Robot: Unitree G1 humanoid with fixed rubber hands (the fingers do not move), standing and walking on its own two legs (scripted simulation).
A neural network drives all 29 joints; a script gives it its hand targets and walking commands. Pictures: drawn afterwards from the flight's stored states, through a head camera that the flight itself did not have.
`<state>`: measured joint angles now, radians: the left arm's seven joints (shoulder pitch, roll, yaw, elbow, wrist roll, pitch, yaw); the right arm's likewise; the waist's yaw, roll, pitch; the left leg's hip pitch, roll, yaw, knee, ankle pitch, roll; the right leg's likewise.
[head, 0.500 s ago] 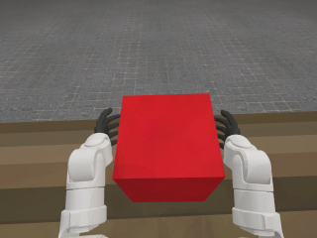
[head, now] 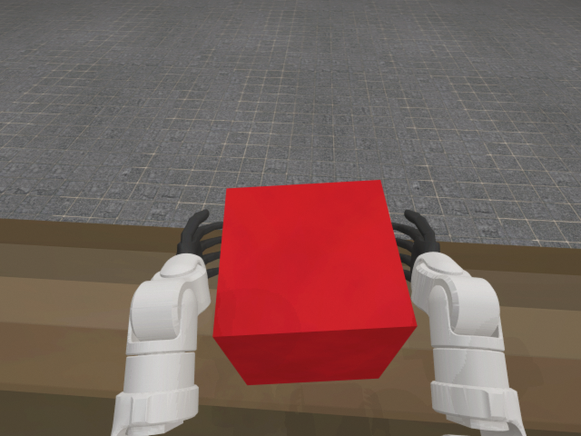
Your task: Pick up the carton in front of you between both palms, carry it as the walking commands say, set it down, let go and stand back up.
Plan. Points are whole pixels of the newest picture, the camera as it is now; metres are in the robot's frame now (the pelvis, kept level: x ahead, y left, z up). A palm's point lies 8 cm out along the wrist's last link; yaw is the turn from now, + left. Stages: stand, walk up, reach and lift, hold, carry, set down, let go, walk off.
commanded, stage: carry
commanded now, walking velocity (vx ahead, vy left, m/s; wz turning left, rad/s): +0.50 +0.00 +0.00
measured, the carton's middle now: (308, 290) +0.33 +0.03 +0.02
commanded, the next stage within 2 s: none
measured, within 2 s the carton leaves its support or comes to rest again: neither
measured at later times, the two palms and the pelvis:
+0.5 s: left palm (260, 167) +0.69 +0.16 -0.04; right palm (391, 181) +0.67 -0.14 -0.04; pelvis +0.36 +0.04 -0.12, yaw +0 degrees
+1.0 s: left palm (275, 132) +1.05 +0.18 -0.18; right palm (365, 139) +1.06 -0.12 -0.19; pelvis +0.74 +0.01 -0.25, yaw -1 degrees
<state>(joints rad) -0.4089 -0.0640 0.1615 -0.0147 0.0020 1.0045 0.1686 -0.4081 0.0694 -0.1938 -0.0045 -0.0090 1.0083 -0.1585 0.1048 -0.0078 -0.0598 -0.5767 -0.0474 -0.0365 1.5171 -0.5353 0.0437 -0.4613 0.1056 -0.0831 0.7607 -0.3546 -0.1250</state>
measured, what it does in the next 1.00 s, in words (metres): goes down: left foot 0.11 m lower, then right foot 0.11 m lower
